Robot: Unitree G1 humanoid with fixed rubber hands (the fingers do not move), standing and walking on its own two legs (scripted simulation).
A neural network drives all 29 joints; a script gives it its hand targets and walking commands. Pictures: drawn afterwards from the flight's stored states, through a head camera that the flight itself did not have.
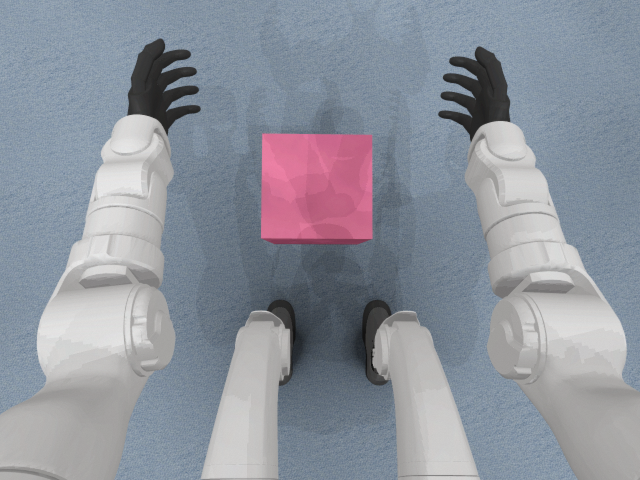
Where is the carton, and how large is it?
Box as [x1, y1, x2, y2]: [261, 134, 371, 244]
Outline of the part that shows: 262,134 261,238 273,243 356,244 371,238 371,135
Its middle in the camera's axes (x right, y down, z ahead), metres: -0.01 -0.10 +0.85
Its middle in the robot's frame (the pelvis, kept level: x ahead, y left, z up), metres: +0.48 +0.02 -0.51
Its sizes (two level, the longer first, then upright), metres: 0.210 0.200 0.250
